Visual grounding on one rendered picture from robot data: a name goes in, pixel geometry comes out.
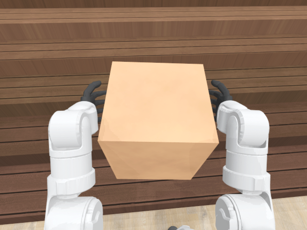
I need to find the right robot upper arm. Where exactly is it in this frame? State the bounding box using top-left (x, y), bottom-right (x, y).
top-left (215, 194), bottom-right (275, 230)

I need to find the robot left forearm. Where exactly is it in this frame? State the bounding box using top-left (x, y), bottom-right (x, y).
top-left (44, 101), bottom-right (98, 230)

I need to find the carton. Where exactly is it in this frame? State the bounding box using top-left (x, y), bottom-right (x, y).
top-left (98, 61), bottom-right (219, 180)

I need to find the left robot hand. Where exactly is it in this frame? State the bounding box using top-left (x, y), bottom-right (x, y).
top-left (81, 80), bottom-right (107, 122)

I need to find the right robot hand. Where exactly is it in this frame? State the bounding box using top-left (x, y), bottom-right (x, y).
top-left (208, 80), bottom-right (233, 122)

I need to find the robot right forearm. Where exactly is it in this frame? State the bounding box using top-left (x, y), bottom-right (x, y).
top-left (216, 101), bottom-right (275, 223)

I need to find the left robot upper arm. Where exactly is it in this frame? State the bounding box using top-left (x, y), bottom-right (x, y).
top-left (45, 196), bottom-right (103, 230)

